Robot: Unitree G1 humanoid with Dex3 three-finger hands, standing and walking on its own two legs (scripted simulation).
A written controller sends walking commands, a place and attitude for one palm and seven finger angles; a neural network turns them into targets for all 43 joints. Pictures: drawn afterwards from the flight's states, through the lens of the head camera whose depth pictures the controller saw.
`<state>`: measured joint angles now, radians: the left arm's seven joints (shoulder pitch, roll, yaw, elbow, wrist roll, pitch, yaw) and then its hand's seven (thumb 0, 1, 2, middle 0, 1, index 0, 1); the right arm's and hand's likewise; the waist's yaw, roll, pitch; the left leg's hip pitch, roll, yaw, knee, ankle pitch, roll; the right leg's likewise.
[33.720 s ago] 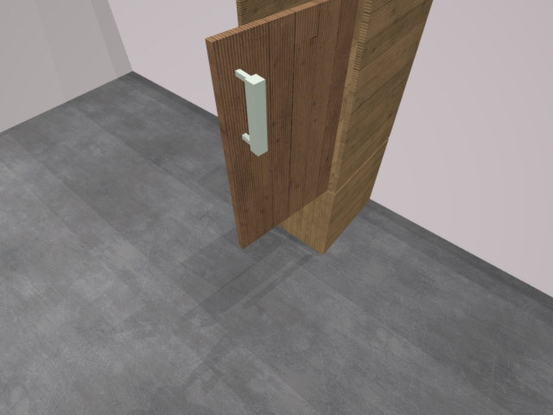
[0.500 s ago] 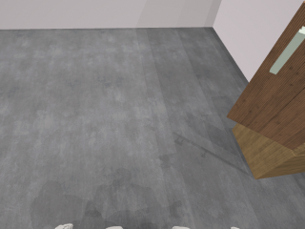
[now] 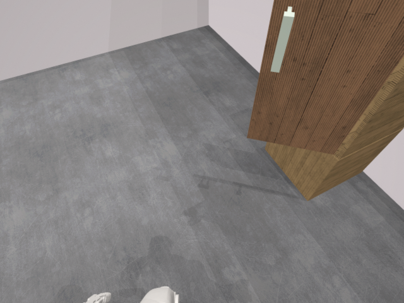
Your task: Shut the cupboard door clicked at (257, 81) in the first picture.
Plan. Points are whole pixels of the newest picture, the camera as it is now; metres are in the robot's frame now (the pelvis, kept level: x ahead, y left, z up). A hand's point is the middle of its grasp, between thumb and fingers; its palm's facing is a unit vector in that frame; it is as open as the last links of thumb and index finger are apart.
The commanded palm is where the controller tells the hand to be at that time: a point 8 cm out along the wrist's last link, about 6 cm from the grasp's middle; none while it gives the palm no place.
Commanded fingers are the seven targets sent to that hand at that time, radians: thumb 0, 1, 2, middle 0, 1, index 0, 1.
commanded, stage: turn to face it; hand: left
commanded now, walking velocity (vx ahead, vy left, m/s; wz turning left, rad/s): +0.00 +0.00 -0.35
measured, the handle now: (282, 40) +0.74 -0.19 +0.11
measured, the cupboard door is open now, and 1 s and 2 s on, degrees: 48 48 48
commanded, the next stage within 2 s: take the last steps up to it in 0.30 s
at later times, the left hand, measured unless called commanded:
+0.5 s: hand (126, 297) +0.15 +0.19 -0.16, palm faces -0.18 -0.95 -0.24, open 7.4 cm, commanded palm none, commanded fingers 0.00 0.90 0.90 -0.20 -0.30 -0.20 -0.30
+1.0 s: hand (159, 241) +0.28 +0.13 -0.17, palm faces -0.34 -0.93 -0.15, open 7.4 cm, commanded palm none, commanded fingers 0.00 0.90 0.90 -0.20 -0.30 -0.20 -0.30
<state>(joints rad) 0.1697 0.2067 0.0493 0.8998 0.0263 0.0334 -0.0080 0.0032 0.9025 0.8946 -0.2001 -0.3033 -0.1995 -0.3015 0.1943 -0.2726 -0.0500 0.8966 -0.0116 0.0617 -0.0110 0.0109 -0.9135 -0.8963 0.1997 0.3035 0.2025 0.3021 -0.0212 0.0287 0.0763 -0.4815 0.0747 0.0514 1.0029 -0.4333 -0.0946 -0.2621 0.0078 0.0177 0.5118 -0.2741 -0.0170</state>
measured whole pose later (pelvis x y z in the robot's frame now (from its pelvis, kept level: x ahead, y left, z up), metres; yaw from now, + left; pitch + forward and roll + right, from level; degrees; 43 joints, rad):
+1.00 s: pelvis +0.15 -0.03 +0.01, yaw -20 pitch +1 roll -2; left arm 0.18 0.24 0.08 1.00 0.04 0.04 -0.06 0.01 0.91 0.90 -0.20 -0.30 -0.19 -0.30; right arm 0.36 -0.18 -0.02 1.00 -0.04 -0.05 -0.03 0.01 -0.91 -0.90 0.20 0.30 0.21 0.30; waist -0.03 -0.03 0.05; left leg -0.14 0.12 0.20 0.41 -0.28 -0.01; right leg -0.55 -0.05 -0.03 1.04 -0.25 0.01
